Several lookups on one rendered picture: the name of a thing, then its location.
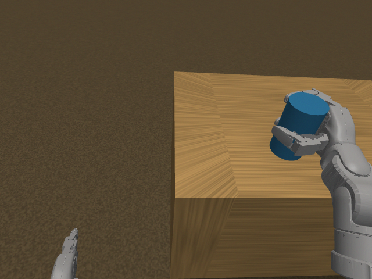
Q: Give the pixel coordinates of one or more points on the right robot hand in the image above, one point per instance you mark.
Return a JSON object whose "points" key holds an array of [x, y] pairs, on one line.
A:
{"points": [[337, 127]]}

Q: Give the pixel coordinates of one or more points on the right robot arm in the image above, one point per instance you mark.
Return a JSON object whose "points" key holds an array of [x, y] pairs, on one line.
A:
{"points": [[348, 176]]}

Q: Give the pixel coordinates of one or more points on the can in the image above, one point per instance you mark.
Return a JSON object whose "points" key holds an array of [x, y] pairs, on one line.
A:
{"points": [[303, 114]]}

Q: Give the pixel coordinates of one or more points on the left robot hand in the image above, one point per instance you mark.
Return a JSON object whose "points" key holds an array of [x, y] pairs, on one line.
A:
{"points": [[65, 266]]}

